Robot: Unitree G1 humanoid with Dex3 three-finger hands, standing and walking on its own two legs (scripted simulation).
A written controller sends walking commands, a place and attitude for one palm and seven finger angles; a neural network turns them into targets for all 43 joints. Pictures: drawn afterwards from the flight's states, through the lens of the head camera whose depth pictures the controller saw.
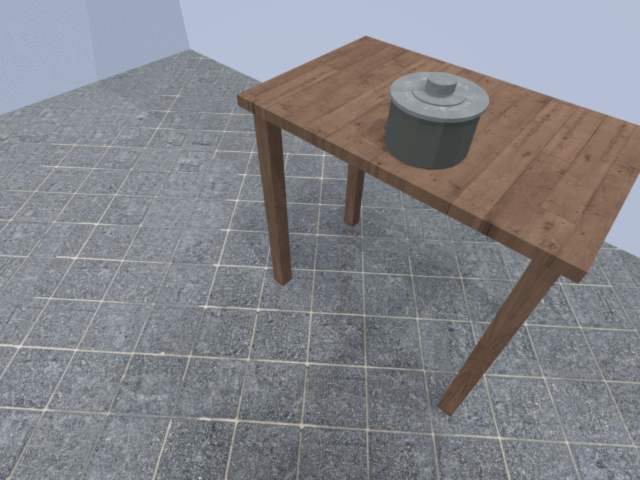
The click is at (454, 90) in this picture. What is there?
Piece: lid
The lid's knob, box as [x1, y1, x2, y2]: [426, 72, 457, 94]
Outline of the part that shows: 428,75 426,88 429,91 438,94 448,94 453,92 457,80 453,75 444,72 434,72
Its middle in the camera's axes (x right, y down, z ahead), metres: +0.23 -0.29 +0.73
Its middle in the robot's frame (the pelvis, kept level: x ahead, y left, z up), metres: +0.77 -0.19 +0.14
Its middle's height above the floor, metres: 0.92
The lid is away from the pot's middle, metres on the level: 0.00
